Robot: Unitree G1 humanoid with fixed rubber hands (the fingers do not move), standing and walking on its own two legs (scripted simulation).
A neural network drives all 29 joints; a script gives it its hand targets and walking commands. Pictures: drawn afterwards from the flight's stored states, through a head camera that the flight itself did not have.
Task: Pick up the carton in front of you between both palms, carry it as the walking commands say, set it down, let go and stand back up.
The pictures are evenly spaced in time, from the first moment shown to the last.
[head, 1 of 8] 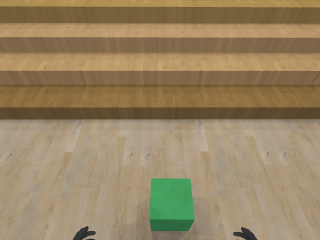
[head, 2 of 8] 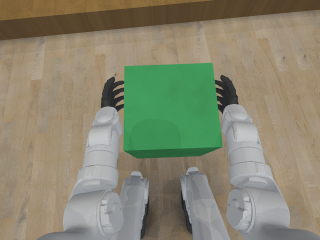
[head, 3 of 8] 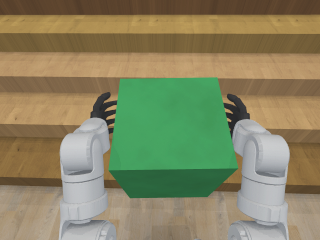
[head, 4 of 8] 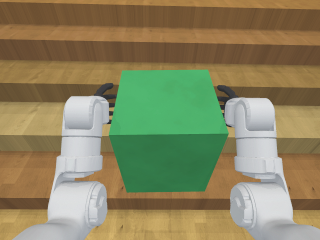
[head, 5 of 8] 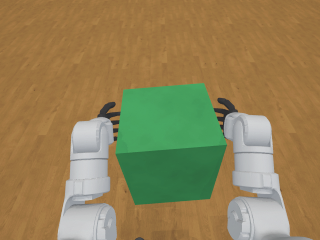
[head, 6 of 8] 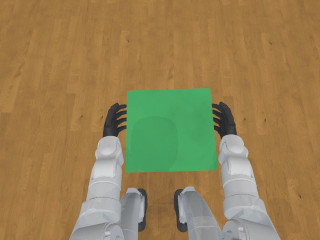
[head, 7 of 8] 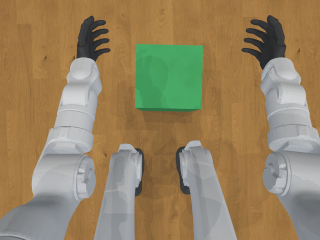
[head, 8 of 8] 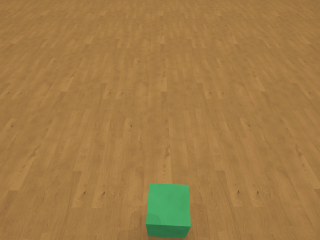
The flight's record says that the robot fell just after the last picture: no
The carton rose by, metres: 2.06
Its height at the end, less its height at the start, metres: +1.30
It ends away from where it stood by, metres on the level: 4.33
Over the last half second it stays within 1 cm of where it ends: yes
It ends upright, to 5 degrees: yes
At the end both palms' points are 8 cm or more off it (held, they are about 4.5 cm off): yes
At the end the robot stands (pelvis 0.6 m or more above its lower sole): yes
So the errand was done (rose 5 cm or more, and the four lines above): yes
